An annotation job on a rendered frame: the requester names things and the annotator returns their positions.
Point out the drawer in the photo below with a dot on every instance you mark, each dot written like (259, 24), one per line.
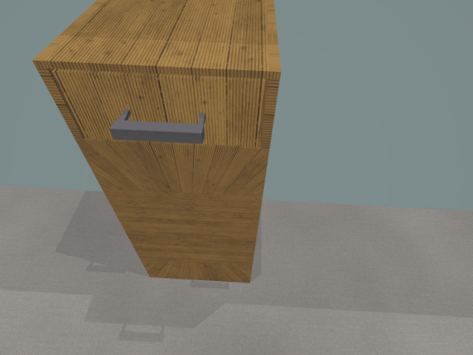
(232, 106)

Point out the handle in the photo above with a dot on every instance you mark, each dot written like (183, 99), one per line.
(123, 129)

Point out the cabinet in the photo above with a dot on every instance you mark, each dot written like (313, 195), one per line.
(191, 211)

